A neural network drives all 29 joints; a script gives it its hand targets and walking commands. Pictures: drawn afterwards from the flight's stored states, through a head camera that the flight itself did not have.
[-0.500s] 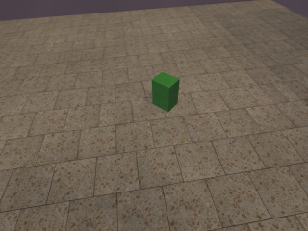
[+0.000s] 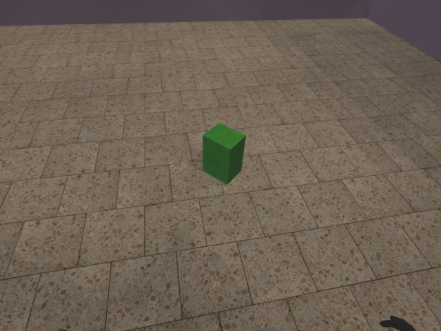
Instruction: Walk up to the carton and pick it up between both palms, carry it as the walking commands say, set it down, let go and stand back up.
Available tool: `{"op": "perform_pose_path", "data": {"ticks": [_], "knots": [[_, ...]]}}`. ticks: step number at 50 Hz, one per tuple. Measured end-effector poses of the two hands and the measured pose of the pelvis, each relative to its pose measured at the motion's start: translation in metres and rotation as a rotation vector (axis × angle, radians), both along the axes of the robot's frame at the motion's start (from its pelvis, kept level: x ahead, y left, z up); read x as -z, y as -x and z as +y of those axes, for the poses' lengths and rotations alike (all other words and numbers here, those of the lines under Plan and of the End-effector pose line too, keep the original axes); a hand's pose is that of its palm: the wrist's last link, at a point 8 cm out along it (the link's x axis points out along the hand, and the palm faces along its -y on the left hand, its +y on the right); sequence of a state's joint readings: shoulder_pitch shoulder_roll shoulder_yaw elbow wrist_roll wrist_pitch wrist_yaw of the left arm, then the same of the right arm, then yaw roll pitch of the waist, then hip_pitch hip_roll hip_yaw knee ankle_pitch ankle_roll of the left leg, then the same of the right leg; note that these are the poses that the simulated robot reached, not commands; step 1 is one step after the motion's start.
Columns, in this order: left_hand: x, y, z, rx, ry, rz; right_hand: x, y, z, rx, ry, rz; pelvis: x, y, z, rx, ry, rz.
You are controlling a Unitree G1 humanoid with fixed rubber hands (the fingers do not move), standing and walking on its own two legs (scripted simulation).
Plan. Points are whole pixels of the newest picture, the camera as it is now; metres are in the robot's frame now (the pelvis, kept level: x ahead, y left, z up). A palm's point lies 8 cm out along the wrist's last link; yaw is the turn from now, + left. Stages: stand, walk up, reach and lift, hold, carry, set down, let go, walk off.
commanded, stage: walk up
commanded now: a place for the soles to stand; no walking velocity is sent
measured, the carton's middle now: (223, 154) +1.20 -0.06 -0.61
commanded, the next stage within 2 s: none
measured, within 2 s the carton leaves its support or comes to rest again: neither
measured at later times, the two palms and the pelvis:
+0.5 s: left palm (76, 258) +0.29 +0.30 -0.06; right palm (372, 240) +0.33 -0.34 -0.07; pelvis +0.22 -0.03 -0.01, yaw -1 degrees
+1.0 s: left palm (125, 167) +0.54 +0.26 -0.05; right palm (363, 189) +0.49 -0.39 -0.08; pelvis +0.43 -0.06 -0.01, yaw -1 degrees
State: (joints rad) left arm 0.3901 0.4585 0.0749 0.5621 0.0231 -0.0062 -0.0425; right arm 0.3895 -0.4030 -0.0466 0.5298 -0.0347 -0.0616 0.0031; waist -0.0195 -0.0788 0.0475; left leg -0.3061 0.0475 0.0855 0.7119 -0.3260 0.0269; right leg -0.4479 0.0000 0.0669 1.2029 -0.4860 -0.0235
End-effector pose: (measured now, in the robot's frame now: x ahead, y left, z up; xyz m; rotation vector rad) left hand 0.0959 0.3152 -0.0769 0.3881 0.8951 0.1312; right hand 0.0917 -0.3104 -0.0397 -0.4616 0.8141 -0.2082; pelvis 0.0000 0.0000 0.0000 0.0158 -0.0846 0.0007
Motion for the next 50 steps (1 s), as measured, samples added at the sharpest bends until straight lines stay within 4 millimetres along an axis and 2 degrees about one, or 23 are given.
{"op": "perform_pose_path", "data": {"ticks": [6, 9, 11, 13, 16, 23, 26, 28, 31, 35, 40, 43, 46, 50], "knots": [[-0.029, -0.107, -0.032, 0.134, 0.020, -0.079, -0.001, 0.016, -0.025, 0.096, -0.009, 0.136, -0.015, -0.051, -0.013, 0.034, 0.008, 0.015], [-0.037, -0.153, -0.048, 0.178, -0.007, -0.101, 0.008, 0.009, -0.043, 0.135, -0.025, 0.181, -0.011, -0.082, -0.026, 0.047, 0.007, 0.020], [-0.037, -0.180, -0.054, 0.190, -0.044, -0.128, 0.022, -0.004, -0.056, 0.146, -0.035, 0.204, 0.000, -0.104, -0.037, 0.050, 0.004, 0.025], [-0.033, -0.197, -0.056, 0.177, -0.079, -0.145, 0.035, -0.024, -0.064, 0.149, -0.046, 0.224, 0.009, -0.119, -0.044, 0.057, 0.011, 0.020], [-0.031, -0.203, -0.055, 0.134, -0.103, -0.120, 0.043, -0.073, -0.065, 0.128, -0.066, 0.193, 0.011, -0.142, -0.045, 0.060, 0.023, 0.007], [-0.028, -0.194, -0.025, 0.022, -0.121, -0.014, 0.030, -0.206, -0.035, -0.021, -0.095, 0.078, 0.003, -0.200, -0.034, 0.030, 0.036, -0.008], [-0.016, -0.202, -0.006, -0.022, -0.115, 0.016, 0.025, -0.254, -0.022, -0.074, -0.075, 0.035, 0.010, -0.229, -0.024, 0.024, 0.029, -0.010], [-0.003, -0.215, 0.003, -0.044, -0.106, 0.039, 0.024, -0.277, -0.020, -0.075, -0.045, -0.001, 0.018, -0.248, -0.018, 0.032, 0.010, -0.008], [0.005, -0.250, -0.003, -0.029, -0.077, 0.065, 0.018, -0.294, -0.020, -0.027, -0.027, -0.028, 0.016, -0.271, -0.018, 0.046, -0.002, -0.010], [-0.005, -0.314, -0.027, 0.048, -0.028, 0.014, 0.007, -0.293, -0.029, 0.033, -0.014, 0.024, 0.001, -0.302, -0.025, 0.052, 0.006, -0.005], [-0.025, -0.393, -0.060, 0.144, -0.002, -0.052, 0.004, -0.291, -0.057, 0.100, -0.015, 0.117, -0.009, -0.345, -0.041, 0.056, 0.016, 0.014], [-0.028, -0.432, -0.071, 0.169, -0.041, -0.103, 0.017, -0.302, -0.077, 0.122, -0.023, 0.159, 0.001, -0.375, -0.056, 0.049, 0.015, 0.022], [-0.026, -0.451, -0.070, 0.137, -0.090, -0.127, 0.033, -0.330, -0.087, 0.122, -0.031, 0.195, 0.011, -0.398, -0.063, 0.036, 0.027, 0.016], [-0.028, -0.447, -0.059, 0.060, -0.124, -0.079, 0.037, -0.396, -0.078, 0.058, -0.056, 0.157, 0.008, -0.428, -0.061, 0.015, 0.037, 0.002]]}}
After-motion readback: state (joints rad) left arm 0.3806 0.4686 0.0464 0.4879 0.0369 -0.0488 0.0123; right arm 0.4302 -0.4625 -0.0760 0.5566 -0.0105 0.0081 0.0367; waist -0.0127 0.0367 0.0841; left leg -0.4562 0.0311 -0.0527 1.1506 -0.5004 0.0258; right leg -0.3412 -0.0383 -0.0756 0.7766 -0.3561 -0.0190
